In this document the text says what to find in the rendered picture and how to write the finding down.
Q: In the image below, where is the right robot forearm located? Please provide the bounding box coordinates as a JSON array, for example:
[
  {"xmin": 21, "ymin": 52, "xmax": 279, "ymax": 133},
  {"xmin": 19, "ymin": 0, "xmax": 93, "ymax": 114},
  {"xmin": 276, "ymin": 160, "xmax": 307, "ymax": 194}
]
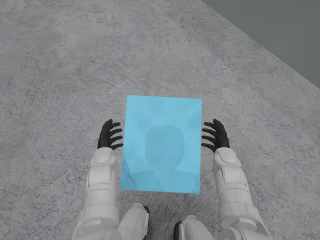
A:
[{"xmin": 212, "ymin": 147, "xmax": 273, "ymax": 240}]

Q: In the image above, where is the right robot thigh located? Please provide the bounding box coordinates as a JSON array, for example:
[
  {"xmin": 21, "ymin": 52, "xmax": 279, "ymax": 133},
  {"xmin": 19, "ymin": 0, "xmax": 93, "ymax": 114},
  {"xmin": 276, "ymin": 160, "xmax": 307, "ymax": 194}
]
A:
[{"xmin": 179, "ymin": 220, "xmax": 214, "ymax": 240}]

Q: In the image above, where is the right robot upper arm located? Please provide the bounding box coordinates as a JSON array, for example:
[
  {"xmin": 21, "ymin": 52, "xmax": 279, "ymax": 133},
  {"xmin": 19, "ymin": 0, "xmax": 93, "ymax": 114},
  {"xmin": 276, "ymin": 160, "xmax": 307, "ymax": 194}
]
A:
[{"xmin": 218, "ymin": 225, "xmax": 272, "ymax": 240}]

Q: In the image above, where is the robot right shin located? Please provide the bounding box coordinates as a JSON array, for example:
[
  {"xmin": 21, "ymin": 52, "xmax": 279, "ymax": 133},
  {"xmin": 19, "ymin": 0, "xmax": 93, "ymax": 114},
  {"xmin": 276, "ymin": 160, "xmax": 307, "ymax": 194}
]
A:
[{"xmin": 179, "ymin": 215, "xmax": 197, "ymax": 240}]

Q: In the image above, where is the carton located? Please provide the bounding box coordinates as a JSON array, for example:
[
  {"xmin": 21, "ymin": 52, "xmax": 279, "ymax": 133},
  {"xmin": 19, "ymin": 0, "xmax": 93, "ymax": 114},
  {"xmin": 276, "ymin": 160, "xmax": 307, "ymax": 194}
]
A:
[{"xmin": 120, "ymin": 95, "xmax": 202, "ymax": 194}]

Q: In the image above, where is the left robot hand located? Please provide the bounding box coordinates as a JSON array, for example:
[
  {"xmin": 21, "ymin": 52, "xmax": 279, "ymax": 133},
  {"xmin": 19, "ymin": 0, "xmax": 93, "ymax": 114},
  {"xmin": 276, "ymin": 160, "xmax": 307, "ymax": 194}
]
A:
[{"xmin": 97, "ymin": 119, "xmax": 123, "ymax": 150}]

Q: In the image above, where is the right robot hand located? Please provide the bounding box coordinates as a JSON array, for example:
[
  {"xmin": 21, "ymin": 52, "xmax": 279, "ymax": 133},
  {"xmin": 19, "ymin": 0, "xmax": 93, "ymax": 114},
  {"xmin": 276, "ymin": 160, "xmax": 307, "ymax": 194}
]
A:
[{"xmin": 201, "ymin": 119, "xmax": 230, "ymax": 153}]

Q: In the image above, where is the left robot forearm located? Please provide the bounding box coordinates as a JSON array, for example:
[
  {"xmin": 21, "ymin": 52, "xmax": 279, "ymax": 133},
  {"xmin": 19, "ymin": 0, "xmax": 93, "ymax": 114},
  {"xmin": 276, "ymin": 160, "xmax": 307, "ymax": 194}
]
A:
[{"xmin": 71, "ymin": 147, "xmax": 119, "ymax": 240}]

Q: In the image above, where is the left robot upper arm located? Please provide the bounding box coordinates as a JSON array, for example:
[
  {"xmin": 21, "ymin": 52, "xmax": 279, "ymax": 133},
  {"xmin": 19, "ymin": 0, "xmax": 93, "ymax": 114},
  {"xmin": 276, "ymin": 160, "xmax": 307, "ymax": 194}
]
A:
[{"xmin": 74, "ymin": 227, "xmax": 123, "ymax": 240}]

